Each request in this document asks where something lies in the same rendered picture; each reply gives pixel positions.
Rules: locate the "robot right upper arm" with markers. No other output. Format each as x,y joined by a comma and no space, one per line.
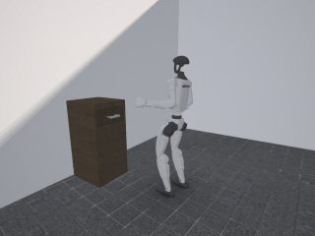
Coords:
190,95

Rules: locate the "left robot hand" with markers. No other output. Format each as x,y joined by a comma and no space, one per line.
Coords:
140,102

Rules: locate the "drawer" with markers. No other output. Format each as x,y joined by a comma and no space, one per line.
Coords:
102,113

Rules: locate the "right robot shin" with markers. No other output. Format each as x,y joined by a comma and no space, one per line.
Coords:
179,167

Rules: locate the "robot left upper arm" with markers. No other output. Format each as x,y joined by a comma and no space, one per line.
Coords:
171,89

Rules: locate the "handle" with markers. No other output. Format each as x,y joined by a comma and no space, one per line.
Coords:
114,116

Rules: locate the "right robot hand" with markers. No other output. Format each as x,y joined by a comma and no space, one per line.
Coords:
167,118

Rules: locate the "robot shin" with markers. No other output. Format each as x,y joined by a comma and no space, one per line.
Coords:
179,167
164,172

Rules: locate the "cabinet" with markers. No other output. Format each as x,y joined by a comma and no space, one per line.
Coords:
99,154

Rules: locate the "robot left forearm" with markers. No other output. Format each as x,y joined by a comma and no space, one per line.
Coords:
158,104

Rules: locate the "left robot shin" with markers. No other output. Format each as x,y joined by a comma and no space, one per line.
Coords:
164,172

